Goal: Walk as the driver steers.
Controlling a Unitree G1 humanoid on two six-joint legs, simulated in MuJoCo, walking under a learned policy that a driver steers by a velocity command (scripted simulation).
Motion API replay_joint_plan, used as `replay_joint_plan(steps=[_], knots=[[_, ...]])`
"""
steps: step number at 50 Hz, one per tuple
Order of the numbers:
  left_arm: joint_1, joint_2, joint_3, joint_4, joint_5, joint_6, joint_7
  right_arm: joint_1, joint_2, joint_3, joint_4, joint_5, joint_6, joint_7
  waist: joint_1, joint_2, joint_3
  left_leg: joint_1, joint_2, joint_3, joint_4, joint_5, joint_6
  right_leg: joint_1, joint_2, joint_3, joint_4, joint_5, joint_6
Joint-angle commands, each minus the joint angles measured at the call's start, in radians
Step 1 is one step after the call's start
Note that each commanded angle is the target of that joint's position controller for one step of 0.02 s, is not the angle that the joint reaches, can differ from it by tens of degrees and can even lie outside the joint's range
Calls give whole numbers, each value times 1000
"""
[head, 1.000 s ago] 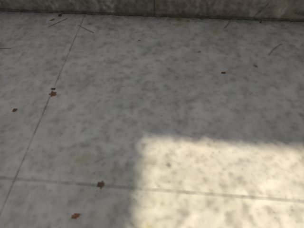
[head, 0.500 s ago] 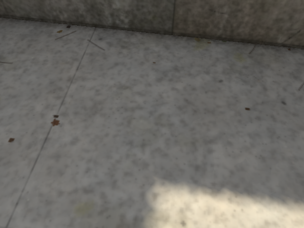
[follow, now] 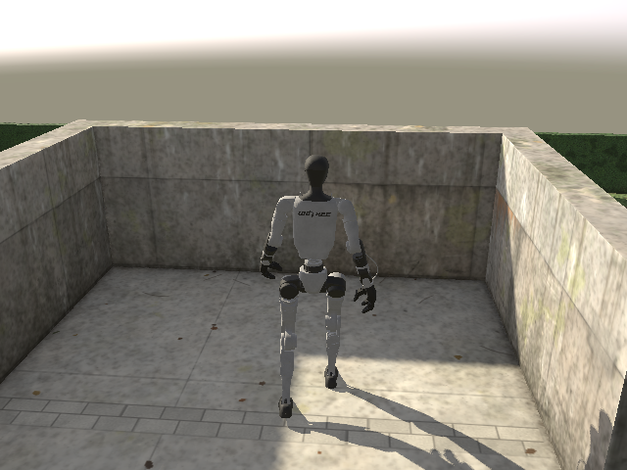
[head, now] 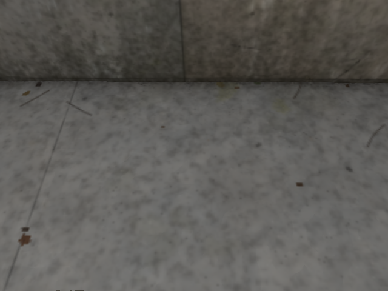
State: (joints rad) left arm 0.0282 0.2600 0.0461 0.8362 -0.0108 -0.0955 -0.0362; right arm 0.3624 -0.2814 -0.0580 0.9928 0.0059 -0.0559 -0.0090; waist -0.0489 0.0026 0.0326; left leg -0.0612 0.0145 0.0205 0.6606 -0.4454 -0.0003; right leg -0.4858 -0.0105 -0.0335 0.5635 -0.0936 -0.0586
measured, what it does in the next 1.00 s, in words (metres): walks ahead, turning right: left foot, then right foot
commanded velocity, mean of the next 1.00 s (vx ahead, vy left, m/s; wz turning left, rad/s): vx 0.25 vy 0.00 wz -0.49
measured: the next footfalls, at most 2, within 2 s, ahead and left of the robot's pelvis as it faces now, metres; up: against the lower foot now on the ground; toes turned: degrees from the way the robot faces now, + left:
left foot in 0.46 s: +0.44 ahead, +0.08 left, +0.00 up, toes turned -16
right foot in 0.88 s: +0.31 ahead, -0.15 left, +0.00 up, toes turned -31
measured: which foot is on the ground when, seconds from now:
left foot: up 0.00-0.44, down 0.46-0.88, up 0.90-1.00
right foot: down 0.00-0.46, up 0.48-0.86, down 0.88-1.00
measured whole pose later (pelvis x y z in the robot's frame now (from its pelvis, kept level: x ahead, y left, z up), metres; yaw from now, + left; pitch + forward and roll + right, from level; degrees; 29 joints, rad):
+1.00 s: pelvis +0.31 -0.04 +0.02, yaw -33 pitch +2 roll +3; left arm 0.20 0.31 0.08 0.67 0.01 0.03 0.01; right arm 0.07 -0.33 -0.09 0.83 0.00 0.01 -0.03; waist 0.00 0.04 0.06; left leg -0.50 0.04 0.03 1.01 -0.47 -0.05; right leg -0.33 0.00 0.02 0.54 -0.23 -0.05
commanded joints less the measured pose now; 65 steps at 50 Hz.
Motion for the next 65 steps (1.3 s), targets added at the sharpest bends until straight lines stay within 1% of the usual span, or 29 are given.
replay_joint_plan(steps=[1, 2, 3, 4, 8, 15, 18, 21, 22, 23, 24, 25, 26, 27, 30, 32, 36, 41, 43, 44, 45, 46, 47, 48, 49, 50, 53, 58, 65], knots=[[341, 206, 54, 48, -13, 7, 2, 10, -111, -8, -96, 15, -64, 13, 145, -217, -281, -691, -13, -115, 653, -100, 28, 800, -330, 717, -279, -290, -250], [268, 170, 46, 22, -5, 5, 3, -68, -126, -10, -117, 30, -79, 15, 131, -148, -176, -711, 35, -98, 636, -12, 46, 669, -290, 582, -288, -235, -218], [207, 152, 41, 9, 7, 3, 2, -109, -120, -12, -125, 20, -84, 9, 103, -69, -103, -680, 73, -85, 567, 71, 48, 529, -254, 487, -312, -144, -204], [172, 122, 32, -1, 15, -1, 2, -118, -123, -20, -127, 4, -78, 2, 73, -56, -76, -615, 103, -93, 491, 123, 46, 431, -223, 426, -335, -49, -190], [198, 150, 41, 3, 3, -4, 18, -145, -80, -19, -154, -16, -47, -8, 38, -68, -46, -542, 101, -82, 301, 214, -3, 303, -182, 337, -407, 55, -213], [314, 175, 54, 29, -9, 15, 53, -403, -53, -7, -240, -6, -55, 5, 111, -75, 17, -475, 20, -71, -112, 543, -40, 256, -114, 265, -382, 59, -147], [359, 172, 57, 42, -12, 40, 61, -437, -70, -10, -269, -8, -63, 15, 116, -90, -11, -426, -21, -79, -184, 534, -29, 329, -114, 296, -258, 225, -115], [313, 171, 63, 9, -11, 60, 75, -355, -115, -25, -252, -12, -71, 17, 63, -114, -64, -311, -29, -93, -246, 482, 3, 380, -107, 368, -108, 276, -76], [282, 153, 57, -13, -10, 62, 75, -277, -138, -33, -235, -22, -76, 11, 19, -97, -110, -184, 0, -88, -304, 573, 31, 352, -55, 350, -2, 279, -41], [270, 102, 41, -50, 6, 58, 73, -155, -200, -46, -224, -45, -77, 2, -22, -1, -253, 83, 166, -207, -228, 853, 94, 220, 13, 298, 237, 80, 0], [494, 20, 22, -29, 11, 54, 69, -133, -224, -44, -232, -50, -55, -1, 63, 262, -397, 388, 434, -468, -139, 1197, 251, -45, 148, 210, 530, -657, 59], [557, 122, 33, -23, -14, 57, 66, -123, -189, -43, -233, -14, -32, 7, 59, 278, -472, 382, 491, -605, -191, 920, 299, -127, 69, 200, 674, -646, 71], [446, 185, 55, -31, -27, 73, 72, -179, -120, -26, -261, -11, -19, 3, 34, 163, -339, 268, 409, -493, -238, 750, 259, -184, 28, 177, 725, -558, 96], [364, 195, 62, -53, -23, 92, 79, -238, -94, -16, -265, -13, -8, -2, 37, 98, -237, 136, 350, -381, -272, 664, 222, -195, -1, 139, 710, -488, 115], [340, 134, 64, -82, -13, 140, 87, -326, -106, -18, -258, -39, 9, -6, 82, 143, -103, -173, 256, -187, -387, 523, 216, -62, -45, 88, 623, -379, 133], [324, 104, 59, -108, -10, 143, 86, -326, -118, -26, -246, -38, 7, -11, 82, 148, -105, -186, 262, -130, -416, 543, 239, -37, -52, 67, 539, -338, 131], [258, 101, 54, -153, -4, 142, 66, -342, -147, -38, -239, -22, 21, -23, 72, 123, -148, -157, 294, -54, -427, 546, 247, 40, -73, 49, 355, -224, 112], [202, 133, 63, -194, -3, 155, 34, -323, -188, -52, -220, 3, 43, -14, 62, 134, -120, -113, 320, -7, -384, 450, 202, 127, -52, 0, 157, -211, 64], [234, 137, 71, -186, 1, 156, 27, -320, -185, -53, -209, 21, 51, -13, 90, 116, -119, -129, 296, 34, -293, 386, 139, 234, -18, -32, -15, -116, 23], [268, 167, 85, -177, 7, 155, 34, -269, -152, -47, -186, 20, 56, -9, 94, 58, -118, -191, 254, 75, -193, 305, 75, 330, -14, 8, -102, -25, -13], [295, 274, 112, -187, 7, 152, 53, -248, -91, -31, -195, -12, 59, 0, 71, -202, -105, -388, 134, 184, 92, 61, -27, 450, -214, 297, -206, 280, -95], [262, 349, 116, -224, 30, 139, 55, -303, -90, -29, -251, -34, 55, -7, 70, -332, -98, -616, -4, 101, 334, -229, -79, 453, -389, 558, -226, 398, -288], [269, 297, 106, -225, 42, 116, 46, -363, -132, -41, -257, -23, 53, -12, 116, -197, -138, -624, 5, -31, 461, -209, -65, 423, -352, 518, -240, 339, -303], [233, 276, 97, -222, 36, 98, 46, -353, -140, -47, -254, -3, 54, -16, 84, -162, -121, -630, 19, -60, 483, -120, -47, 410, -296, 432, -235, 297, -247], [178, 249, 92, -230, 18, 92, 51, -319, -139, -52, -229, -5, 57, -26, 57, -115, -120, -628, 33, -74, 465, -42, -43, 404, -249, 379, -225, 235, -190], [145, 222, 81, -237, 4, 94, 56, -309, -152, -57, -221, -14, 60, -33, 47, -123, -115, -616, 35, -78, 455, 4, -48, 387, -234, 357, -222, 242, -167], [143, 205, 70, -249, 11, 99, 67, -285, -135, -56, -220, -8, 56, -28, 33, -128, -146, -545, 2, -76, 447, 85, -63, 364, -195, 331, -217, 291, -170], [158, 229, 79, -258, 5, 111, 78, -327, -107, -42, -242, -5, 51, -19, 61, -144, -130, -494, -21, -98, 195, 110, -85, 374, -178, 393, -206, 167, -174], [123, 235, 81, -276, -1, 128, 64, -290, -128, -45, -251, 6, 30, 5, 61, -167, -129, -330, -56, -111, -42, 83, -60, 336, -153, 537, -165, 181, -166]])
Keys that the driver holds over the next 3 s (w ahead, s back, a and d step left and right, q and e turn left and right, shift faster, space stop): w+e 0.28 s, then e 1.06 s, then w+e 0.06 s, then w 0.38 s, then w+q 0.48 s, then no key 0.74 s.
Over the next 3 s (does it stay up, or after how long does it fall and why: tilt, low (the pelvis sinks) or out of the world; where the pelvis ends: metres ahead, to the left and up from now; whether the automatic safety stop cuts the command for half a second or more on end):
stays up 0.67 -0.48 0.01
